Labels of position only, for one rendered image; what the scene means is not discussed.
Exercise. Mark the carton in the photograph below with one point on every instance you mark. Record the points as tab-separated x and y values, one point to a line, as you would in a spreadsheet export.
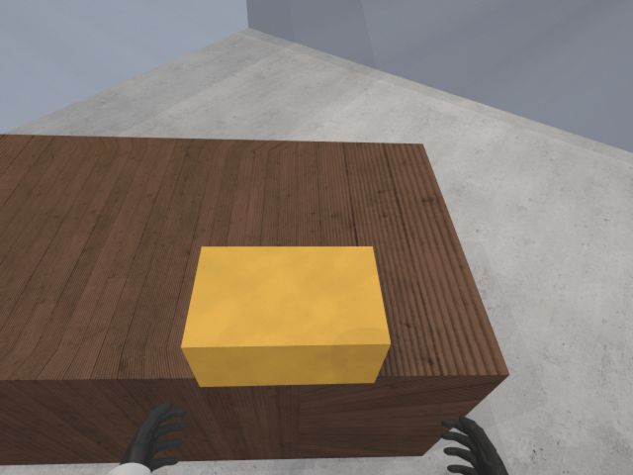
286	315

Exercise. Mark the right robot hand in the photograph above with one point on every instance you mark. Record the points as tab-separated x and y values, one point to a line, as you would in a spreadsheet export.
483	455

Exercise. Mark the pedestal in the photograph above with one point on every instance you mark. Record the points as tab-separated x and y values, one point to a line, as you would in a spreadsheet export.
100	239

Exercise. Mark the left robot hand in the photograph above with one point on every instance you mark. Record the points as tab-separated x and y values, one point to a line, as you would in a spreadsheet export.
144	445

